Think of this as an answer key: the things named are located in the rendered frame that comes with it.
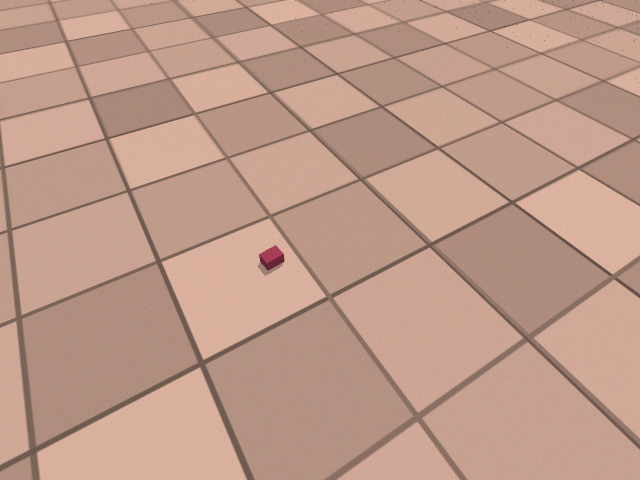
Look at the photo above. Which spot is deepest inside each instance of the small box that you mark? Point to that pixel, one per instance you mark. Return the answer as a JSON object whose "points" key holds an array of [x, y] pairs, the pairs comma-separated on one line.
{"points": [[271, 257]]}

